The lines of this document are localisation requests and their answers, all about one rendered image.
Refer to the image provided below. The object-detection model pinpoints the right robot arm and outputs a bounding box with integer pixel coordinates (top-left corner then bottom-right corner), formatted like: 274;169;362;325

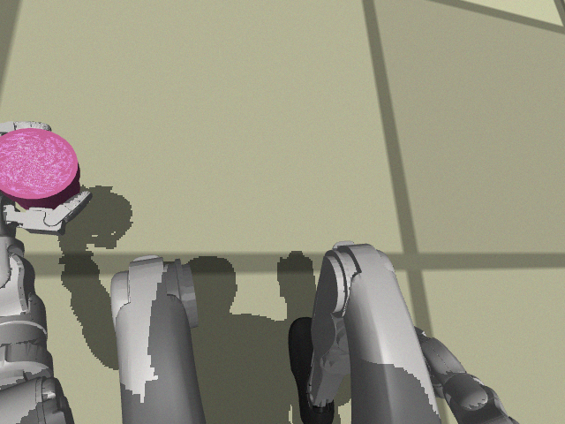
442;374;519;424

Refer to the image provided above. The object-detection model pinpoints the right robot hand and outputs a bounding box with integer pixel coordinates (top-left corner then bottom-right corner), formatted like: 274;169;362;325
414;326;467;398

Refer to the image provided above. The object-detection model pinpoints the left robot arm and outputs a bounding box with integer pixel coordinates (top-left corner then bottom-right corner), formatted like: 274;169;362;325
0;235;74;424

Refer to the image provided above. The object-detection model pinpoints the left robot hand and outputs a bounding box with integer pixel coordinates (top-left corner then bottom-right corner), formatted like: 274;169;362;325
0;121;93;238

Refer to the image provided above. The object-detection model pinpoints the cup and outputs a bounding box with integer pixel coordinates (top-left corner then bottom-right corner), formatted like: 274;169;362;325
0;128;80;210

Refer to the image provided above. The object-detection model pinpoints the right robot foot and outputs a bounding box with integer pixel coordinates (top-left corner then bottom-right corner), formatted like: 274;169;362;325
288;317;335;424

